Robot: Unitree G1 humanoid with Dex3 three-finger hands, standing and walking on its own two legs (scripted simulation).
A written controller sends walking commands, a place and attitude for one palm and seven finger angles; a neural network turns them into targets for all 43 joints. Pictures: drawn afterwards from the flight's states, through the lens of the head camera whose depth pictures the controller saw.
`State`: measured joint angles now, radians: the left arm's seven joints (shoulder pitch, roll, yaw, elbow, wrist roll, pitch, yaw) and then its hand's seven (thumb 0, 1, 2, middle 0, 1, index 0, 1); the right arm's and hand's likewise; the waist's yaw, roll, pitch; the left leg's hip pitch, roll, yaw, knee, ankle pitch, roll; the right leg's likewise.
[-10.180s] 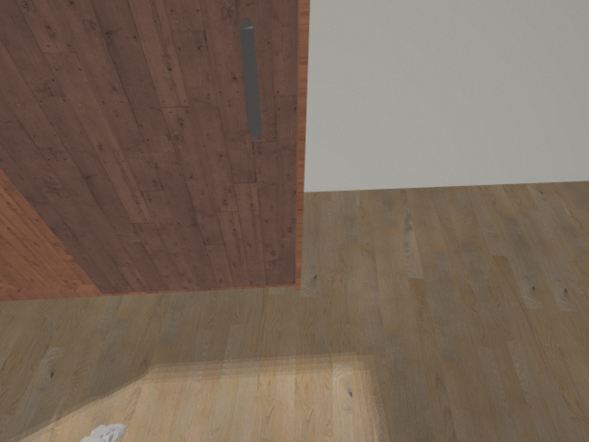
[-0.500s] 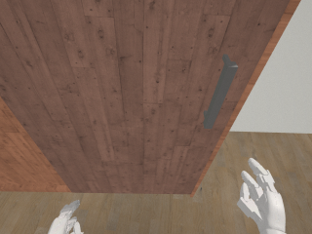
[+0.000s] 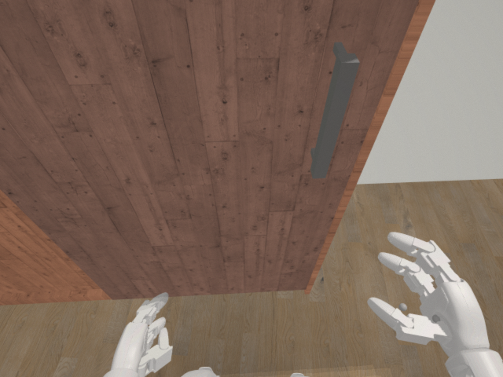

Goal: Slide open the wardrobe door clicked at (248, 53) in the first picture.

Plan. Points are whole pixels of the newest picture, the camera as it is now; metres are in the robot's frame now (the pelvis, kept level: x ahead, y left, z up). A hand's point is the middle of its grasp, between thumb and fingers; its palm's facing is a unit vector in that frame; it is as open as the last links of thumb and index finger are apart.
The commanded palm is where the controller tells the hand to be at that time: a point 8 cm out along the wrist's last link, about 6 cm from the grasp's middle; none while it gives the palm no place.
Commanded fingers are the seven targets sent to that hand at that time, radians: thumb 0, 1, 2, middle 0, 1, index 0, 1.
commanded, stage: raise the hand with hooked fingers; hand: right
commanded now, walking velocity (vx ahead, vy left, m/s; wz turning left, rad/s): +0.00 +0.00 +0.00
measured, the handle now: (327, 117) +0.48 -0.09 +0.17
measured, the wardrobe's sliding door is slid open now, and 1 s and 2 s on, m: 0.00 0.00 0.00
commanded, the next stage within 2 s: move the hooked fingers beside the handle in 1.38 s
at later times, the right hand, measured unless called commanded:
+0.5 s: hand (470, 258) +0.26 -0.25 +0.14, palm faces +0.00 +1.00 -0.08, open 13.3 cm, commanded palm +0.23 -0.30 +0.15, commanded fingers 0.00 0.50 -0.30 0.30 1.20 0.30 1.20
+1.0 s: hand out of the picture +0.29 -0.28 +0.20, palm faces +0.00 +1.00 -0.09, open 14.0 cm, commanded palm +0.25 -0.32 +0.20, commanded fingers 0.00 0.50 -0.30 0.30 1.20 0.30 1.20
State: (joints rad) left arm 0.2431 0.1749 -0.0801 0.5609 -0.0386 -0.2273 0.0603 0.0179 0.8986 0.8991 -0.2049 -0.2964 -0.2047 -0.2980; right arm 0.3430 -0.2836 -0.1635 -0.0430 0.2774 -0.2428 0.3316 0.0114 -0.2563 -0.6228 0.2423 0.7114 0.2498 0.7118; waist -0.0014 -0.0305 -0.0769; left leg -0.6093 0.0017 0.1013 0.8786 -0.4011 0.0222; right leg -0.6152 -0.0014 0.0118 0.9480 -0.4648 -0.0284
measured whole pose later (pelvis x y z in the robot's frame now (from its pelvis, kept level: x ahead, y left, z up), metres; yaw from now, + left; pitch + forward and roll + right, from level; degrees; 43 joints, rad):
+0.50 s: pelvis +0.02 -0.01 +0.03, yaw +0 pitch +2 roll +2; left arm 0.24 0.27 -0.05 0.59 -0.05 -0.31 0.10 0.02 0.90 0.90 -0.20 -0.30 -0.20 -0.30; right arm 0.18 -0.37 -0.33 0.02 0.34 -0.11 0.39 0.00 0.33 -0.37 0.29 1.09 0.29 1.09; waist -0.03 -0.03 -0.05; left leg -0.37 0.01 0.08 0.67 -0.33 0.01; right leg -0.37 0.01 0.00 0.73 -0.39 -0.04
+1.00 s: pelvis +0.01 +0.00 +0.04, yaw +0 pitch +0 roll +1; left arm 0.26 0.28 -0.08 0.62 -0.07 -0.26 0.11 0.02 0.90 0.90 -0.20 -0.30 -0.20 -0.30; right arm -0.10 -0.50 -0.47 0.25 0.35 0.03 0.54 -0.01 0.50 -0.30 0.30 1.20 0.30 1.20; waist -0.03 -0.05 -0.03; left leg -0.27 0.00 0.09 0.55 -0.27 0.02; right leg -0.26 0.01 0.00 0.59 -0.33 -0.03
